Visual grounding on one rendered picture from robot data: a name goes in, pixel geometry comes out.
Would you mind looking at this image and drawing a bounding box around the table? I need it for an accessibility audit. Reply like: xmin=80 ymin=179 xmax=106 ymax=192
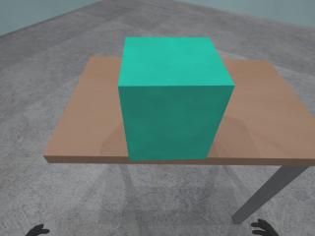
xmin=43 ymin=56 xmax=315 ymax=224

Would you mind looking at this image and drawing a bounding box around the right robot hand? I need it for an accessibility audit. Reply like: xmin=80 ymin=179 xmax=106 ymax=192
xmin=250 ymin=218 xmax=280 ymax=236

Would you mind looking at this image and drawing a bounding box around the carton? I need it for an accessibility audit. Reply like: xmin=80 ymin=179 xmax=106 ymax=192
xmin=118 ymin=36 xmax=235 ymax=161

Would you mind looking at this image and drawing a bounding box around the left robot hand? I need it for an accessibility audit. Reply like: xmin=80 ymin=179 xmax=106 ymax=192
xmin=26 ymin=223 xmax=50 ymax=236

